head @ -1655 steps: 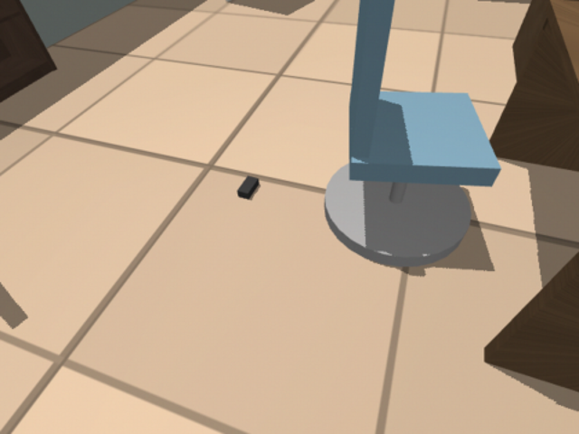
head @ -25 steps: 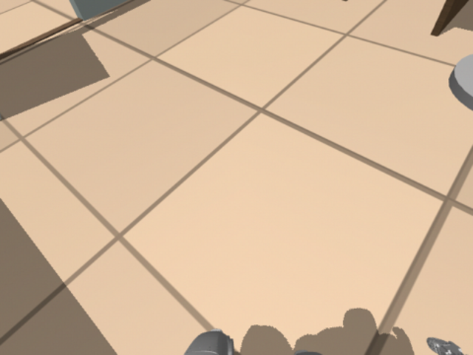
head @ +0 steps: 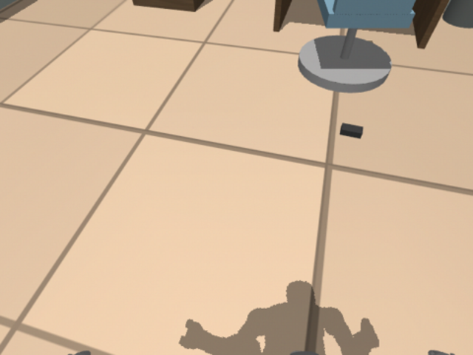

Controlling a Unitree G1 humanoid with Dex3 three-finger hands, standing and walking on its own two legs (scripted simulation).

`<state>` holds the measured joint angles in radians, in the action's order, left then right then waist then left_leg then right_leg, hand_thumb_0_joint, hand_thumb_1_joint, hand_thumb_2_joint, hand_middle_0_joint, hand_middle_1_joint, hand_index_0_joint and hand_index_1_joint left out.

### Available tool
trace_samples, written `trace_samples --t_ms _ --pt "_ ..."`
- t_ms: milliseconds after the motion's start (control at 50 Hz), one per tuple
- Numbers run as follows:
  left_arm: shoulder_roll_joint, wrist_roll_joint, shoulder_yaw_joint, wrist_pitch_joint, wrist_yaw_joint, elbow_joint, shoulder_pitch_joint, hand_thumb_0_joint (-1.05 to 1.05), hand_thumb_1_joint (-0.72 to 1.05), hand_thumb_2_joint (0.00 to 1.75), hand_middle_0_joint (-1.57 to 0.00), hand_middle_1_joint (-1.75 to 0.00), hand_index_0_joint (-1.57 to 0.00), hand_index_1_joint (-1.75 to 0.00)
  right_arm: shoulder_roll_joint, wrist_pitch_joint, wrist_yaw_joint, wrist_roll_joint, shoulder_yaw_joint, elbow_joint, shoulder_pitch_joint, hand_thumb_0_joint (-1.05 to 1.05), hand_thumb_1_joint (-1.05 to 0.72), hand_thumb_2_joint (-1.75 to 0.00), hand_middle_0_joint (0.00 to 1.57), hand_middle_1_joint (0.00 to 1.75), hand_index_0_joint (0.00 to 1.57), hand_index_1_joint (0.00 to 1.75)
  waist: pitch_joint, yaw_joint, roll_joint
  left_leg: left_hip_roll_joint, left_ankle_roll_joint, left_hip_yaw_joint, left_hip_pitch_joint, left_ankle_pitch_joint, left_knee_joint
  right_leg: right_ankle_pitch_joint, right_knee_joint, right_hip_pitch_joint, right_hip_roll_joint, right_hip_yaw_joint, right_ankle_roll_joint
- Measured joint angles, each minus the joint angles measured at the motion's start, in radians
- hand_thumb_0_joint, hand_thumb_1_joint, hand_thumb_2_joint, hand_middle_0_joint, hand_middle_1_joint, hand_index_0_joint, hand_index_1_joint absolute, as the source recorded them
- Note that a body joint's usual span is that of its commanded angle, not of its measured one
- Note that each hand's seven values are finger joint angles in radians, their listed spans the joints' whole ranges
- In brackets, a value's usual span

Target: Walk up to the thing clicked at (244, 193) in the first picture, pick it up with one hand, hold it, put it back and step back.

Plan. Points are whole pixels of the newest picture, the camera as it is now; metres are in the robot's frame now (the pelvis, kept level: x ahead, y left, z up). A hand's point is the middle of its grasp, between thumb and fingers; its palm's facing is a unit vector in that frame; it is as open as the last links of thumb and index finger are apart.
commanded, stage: walk up
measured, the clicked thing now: (351, 130) +1.30 -0.73 -0.74
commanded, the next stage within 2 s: stand in 1.40 s
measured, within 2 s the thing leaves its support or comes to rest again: neither
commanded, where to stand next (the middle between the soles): +0.06 +0.02 m, yaw -20 degrees
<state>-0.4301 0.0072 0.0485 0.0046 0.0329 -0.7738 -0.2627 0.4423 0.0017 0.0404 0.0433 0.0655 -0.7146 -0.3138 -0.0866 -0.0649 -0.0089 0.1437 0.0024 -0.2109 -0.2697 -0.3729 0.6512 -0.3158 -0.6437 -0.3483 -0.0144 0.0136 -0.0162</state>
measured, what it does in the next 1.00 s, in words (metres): steps on the spot, turning right: right foot, then left foot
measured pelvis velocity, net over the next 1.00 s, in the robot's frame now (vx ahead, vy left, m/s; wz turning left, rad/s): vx -0.01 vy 0.03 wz -0.36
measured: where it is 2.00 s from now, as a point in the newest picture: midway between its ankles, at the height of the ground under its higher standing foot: outside the picture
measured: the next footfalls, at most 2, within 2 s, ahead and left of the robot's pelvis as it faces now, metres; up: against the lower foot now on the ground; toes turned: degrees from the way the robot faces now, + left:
right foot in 0.02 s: +0.06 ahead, -0.14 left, +0.00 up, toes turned +0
left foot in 0.38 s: +0.11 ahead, +0.15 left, +0.00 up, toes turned -17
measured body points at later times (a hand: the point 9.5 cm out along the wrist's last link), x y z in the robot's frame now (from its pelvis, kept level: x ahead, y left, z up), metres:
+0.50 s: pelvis +0.01 +0.04 -0.02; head +0.06 +0.04 +0.42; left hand +0.19 +0.33 -0.14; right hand +0.04 -0.29 -0.13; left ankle +0.08 +0.15 -0.73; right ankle +0.00 -0.11 -0.68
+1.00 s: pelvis -0.01 +0.03 -0.01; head +0.00 +0.02 +0.44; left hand +0.18 +0.29 -0.12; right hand -0.05 -0.28 -0.14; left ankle +0.07 +0.16 -0.73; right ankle -0.04 -0.09 -0.73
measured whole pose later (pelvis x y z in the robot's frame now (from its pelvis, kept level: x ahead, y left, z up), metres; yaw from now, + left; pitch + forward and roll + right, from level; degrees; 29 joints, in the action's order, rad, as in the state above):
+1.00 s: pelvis -0.01 +0.03 -0.01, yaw -21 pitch -2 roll +0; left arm -0.37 0.00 0.02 -0.02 -0.01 -0.92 -0.20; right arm 0.38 0.02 0.02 0.01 0.02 -0.92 -0.22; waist -0.08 -0.01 -0.02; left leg 0.07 0.03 -0.03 -0.34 -0.34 0.72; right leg -0.38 -0.74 -0.32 0.04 0.08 0.00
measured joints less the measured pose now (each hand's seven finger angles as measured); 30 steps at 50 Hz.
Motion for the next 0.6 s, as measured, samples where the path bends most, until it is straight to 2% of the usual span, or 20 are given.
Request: trace_samples --t_ms 20,40,60,80,140,280,360,380,400,420,440,480,500,540,600 --pt "0.005 0.003 0.001 -0.011 -0.009 -0.008 0.002 0.01 0.91 0.90 -0.21 -0.30 -0.21 -0.30 0.008 -0.010 0.000 -0.006 0.004 0.000 0.001 0.01 -0.90 -0.90 0.21 0.30 0.21 0.30 -0.007 0.001 -0.023 0.025 -0.004 0.003 -0.018 -0.032 0.062 0.034 0.036 0.022 0.019 -0.011 0.003" --pt "0.017 0.007 0.001 -0.021 -0.019 -0.015 0.010 0.01 0.91 0.90 -0.21 -0.30 -0.21 -0.30 0.016 -0.024 -0.003 -0.012 0.009 -0.008 0.009 0.01 -0.90 -0.90 0.21 0.30 0.21 0.30 -0.022 0.001 -0.060 0.050 -0.022 0.039 -0.044 -0.046 0.137 0.026 0.022 0.027 0.047 -0.021 0.009" --pt "0.024 0.011 0.000 -0.029 -0.028 -0.013 0.010 0.01 0.91 0.90 -0.21 -0.30 -0.21 -0.30 0.013 -0.038 -0.007 -0.017 0.012 -0.019 0.017 0.01 -0.90 -0.90 0.21 0.30 0.21 0.30 -0.030 0.004 -0.075 0.040 -0.023 0.090 -0.076 -0.071 0.219 0.008 -0.003 0.024 0.059 -0.019 0.014" --pt "0.026 0.013 -0.004 -0.035 -0.036 -0.008 0.006 0.01 0.91 0.90 -0.21 -0.30 -0.21 -0.30 0.004 -0.052 -0.011 -0.020 0.009 -0.028 0.024 0.01 -0.90 -0.90 0.21 0.30 0.21 0.30 -0.031 0.017 -0.072 0.011 -0.018 0.125 -0.106 -0.114 0.299 -0.007 -0.025 0.018 0.059 -0.001 0.019" --pt "0.036 0.002 -0.012 -0.041 -0.054 0.003 -0.010 0.01 0.90 0.90 -0.21 -0.30 -0.21 -0.30 -0.016 -0.061 -0.013 -0.027 -0.007 -0.043 0.045 0.01 -0.91 -0.90 0.21 0.30 0.21 0.30 -0.033 0.047 -0.059 -0.043 -0.012 0.175 -0.182 -0.160 0.426 -0.015 -0.037 0.016 0.053 0.055 0.025" --pt "0.041 0.004 -0.028 -0.035 -0.073 0.023 -0.020 0.01 0.90 0.90 -0.21 -0.30 -0.21 -0.30 -0.037 -0.048 -0.018 -0.035 -0.016 -0.043 0.098 0.01 -0.91 -0.90 0.21 0.30 0.21 0.30 -0.046 0.065 -0.068 -0.054 -0.010 0.221 -0.248 -0.050 0.378 -0.040 -0.095 -0.013 0.070 0.127 0.007" --pt "0.028 0.007 -0.028 -0.021 -0.075 0.047 -0.005 0.01 0.90 0.90 -0.21 -0.30 -0.21 -0.30 -0.040 -0.037 -0.024 -0.037 -0.008 -0.054 0.115 0.01 -0.90 -0.90 0.21 0.30 0.21 0.30 -0.044 0.069 -0.042 -0.086 -0.020 0.211 -0.193 -0.029 0.242 -0.082 -0.185 -0.067 0.071 0.154 -0.013" --pt "0.021 0.004 -0.027 -0.016 -0.075 0.050 0.002 0.01 0.90 0.90 -0.21 -0.30 -0.21 -0.30 -0.042 -0.029 -0.025 -0.035 -0.004 -0.059 0.117 0.01 -0.90 -0.90 0.21 0.30 0.21 0.30 -0.045 0.066 -0.027 -0.099 -0.013 0.207 -0.167 -0.015 0.190 -0.097 -0.216 -0.084 0.067 0.161 -0.020" --pt "0.010 0.000 -0.022 -0.009 -0.077 0.047 0.019 0.01 0.90 0.90 -0.21 -0.30 -0.21 -0.30 -0.055 -0.021 -0.028 -0.030 -0.001 -0.067 0.124 0.01 -0.91 -0.90 0.21 0.30 0.21 0.30 -0.056 0.066 0.009 -0.118 -0.002 0.190 -0.161 -0.017 0.186 -0.109 -0.248 -0.096 0.050 0.179 -0.021" --pt "0.006 -0.005 -0.016 -0.001 -0.080 0.042 0.034 0.01 0.90 0.90 -0.21 -0.30 -0.21 -0.30 -0.064 -0.016 -0.028 -0.023 -0.003 -0.069 0.126 0.01 -0.91 -0.90 0.21 0.30 0.21 0.30 -0.065 0.071 0.035 -0.125 0.003 0.172 -0.160 -0.020 0.194 -0.105 -0.285 -0.113 0.051 0.198 -0.004" --pt "0.007 -0.008 -0.013 0.005 -0.086 0.036 0.043 0.01 0.90 0.90 -0.21 -0.30 -0.21 -0.30 -0.067 -0.012 -0.024 -0.023 -0.008 -0.069 0.126 0.01 -0.91 -0.90 0.21 0.30 0.21 0.30 -0.070 0.072 0.042 -0.117 0.003 0.164 -0.162 -0.024 0.205 -0.145 -0.341 -0.133 0.069 0.198 0.006" --pt "0.009 -0.007 -0.019 0.009 -0.092 0.019 0.052 0.01 0.90 0.90 -0.21 -0.30 -0.21 -0.30 -0.068 -0.008 -0.017 -0.023 -0.013 -0.072 0.125 0.01 -0.90 -0.90 0.21 0.30 0.21 0.30 -0.075 0.063 0.028 -0.081 -0.004 0.168 -0.158 -0.025 0.211 -0.226 -0.460 -0.163 0.102 0.146 0.014" --pt "0.006 -0.006 -0.020 0.007 -0.087 0.010 0.052 0.01 0.90 0.90 -0.21 -0.30 -0.21 -0.30 -0.072 -0.009 -0.018 -0.020 -0.014 -0.073 0.124 0.01 -0.90 -0.90 0.21 0.30 0.21 0.30 -0.075 0.058 0.028 -0.068 -0.004 0.166 -0.151 -0.018 0.199 -0.233 -0.503 -0.172 0.105 0.120 0.018" --pt "-0.003 -0.008 -0.013 0.006 -0.072 -0.003 0.050 0.01 0.91 0.90 -0.21 -0.30 -0.21 -0.30 -0.078 -0.007 -0.021 -0.014 -0.017 -0.072 0.116 0.01 -0.90 -0.90 0.21 0.30 0.21 0.30 -0.067 0.051 0.040 -0.054 -0.001 0.156 -0.142 0.004 0.163 -0.208 -0.542 -0.179 0.098 0.093 0.028" --pt "-0.002 -0.009 -0.004 0.009 -0.047 -0.020 0.045 0.01 0.91 0.90 -0.21 -0.30 -0.21 -0.30 -0.060 0.001 -0.021 -0.007 -0.018 -0.070 0.097 0.01 -0.90 -0.90 0.21 0.30 0.21 0.30 -0.053 0.041 0.038 -0.041 -0.002 0.147 -0.141 0.029 0.124 -0.186 -0.451 -0.136 0.071 0.060 0.026"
